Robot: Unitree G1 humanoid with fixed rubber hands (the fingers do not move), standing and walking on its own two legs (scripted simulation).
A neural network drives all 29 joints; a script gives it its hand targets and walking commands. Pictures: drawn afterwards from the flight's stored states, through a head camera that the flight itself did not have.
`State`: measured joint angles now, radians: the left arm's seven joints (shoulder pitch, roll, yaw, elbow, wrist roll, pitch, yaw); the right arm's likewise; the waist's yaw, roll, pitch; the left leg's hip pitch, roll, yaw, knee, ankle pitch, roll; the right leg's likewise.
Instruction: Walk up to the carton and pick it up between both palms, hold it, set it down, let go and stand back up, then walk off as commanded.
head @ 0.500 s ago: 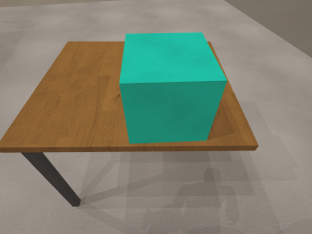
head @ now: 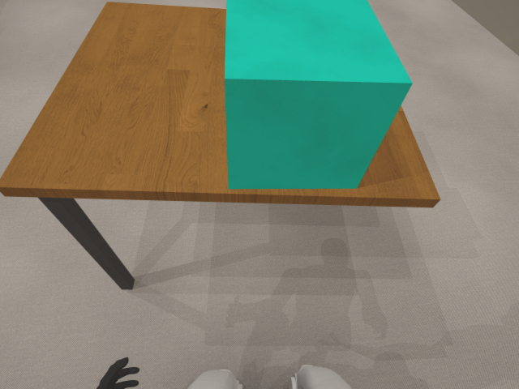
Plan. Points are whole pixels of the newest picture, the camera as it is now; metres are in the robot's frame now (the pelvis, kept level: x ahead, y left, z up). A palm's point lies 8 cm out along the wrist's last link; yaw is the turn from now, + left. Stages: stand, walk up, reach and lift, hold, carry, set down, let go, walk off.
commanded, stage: walk off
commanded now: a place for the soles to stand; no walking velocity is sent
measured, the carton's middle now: (295, 93) +0.63 -0.03 +0.07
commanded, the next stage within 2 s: none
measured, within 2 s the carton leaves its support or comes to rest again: neither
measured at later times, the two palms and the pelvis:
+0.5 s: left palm out of the picture -0.04 +0.22 -0.14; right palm out of the picture +0.03 -0.34 -0.12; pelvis -0.10 -0.06 -0.02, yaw +0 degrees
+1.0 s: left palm out of the picture -0.09 +0.24 -0.10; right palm out of the picture -0.17 -0.35 -0.17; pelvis -0.21 -0.06 -0.03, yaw +0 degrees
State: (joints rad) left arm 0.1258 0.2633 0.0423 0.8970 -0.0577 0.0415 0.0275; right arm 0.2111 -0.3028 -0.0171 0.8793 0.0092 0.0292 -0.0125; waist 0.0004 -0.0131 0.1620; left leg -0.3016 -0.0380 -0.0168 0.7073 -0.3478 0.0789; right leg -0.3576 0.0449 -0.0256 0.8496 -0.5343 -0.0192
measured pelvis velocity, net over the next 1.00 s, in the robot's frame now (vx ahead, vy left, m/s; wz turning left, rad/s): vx -0.21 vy -0.06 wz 0.01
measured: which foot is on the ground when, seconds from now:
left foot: down 0.00-0.50, up 0.52-1.00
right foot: up 0.00-0.48, down 0.50-1.00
